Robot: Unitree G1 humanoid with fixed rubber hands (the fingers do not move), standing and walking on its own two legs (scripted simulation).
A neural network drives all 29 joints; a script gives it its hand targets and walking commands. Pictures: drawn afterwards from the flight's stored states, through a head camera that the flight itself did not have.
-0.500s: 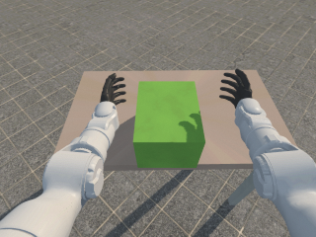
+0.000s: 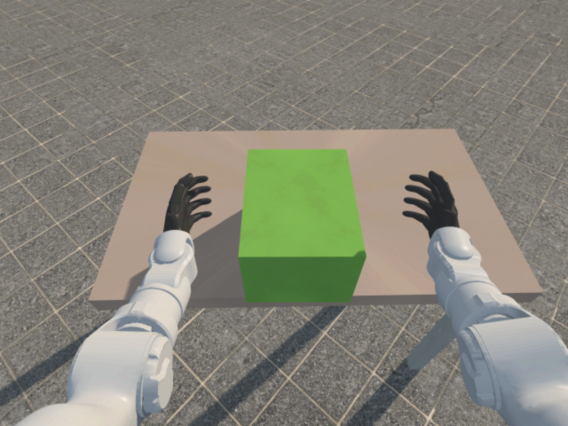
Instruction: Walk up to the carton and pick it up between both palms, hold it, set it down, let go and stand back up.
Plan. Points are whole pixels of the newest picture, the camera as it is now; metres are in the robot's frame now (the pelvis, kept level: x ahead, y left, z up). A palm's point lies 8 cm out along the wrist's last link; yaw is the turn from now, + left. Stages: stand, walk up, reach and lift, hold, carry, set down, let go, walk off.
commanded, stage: set down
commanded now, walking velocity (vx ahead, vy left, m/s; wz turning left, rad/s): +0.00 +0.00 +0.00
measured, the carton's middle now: (297, 223) +0.48 +0.02 -0.06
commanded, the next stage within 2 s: none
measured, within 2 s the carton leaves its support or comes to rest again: neither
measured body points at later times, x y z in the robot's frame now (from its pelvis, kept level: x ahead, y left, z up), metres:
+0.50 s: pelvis -0.01 +0.00 +0.00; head +0.02 +0.00 +0.45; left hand +0.33 +0.21 +0.00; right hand +0.34 -0.22 +0.00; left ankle +0.00 +0.14 -0.73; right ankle +0.04 -0.09 -0.73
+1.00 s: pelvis +0.00 +0.00 +0.00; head +0.03 +0.00 +0.45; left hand +0.26 +0.22 -0.04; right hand +0.27 -0.24 -0.04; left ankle +0.00 +0.14 -0.73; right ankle +0.04 -0.09 -0.73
